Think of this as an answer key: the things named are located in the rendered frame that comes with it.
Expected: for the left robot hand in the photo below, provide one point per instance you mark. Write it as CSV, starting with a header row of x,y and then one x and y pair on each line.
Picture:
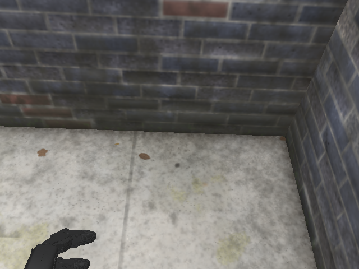
x,y
45,255

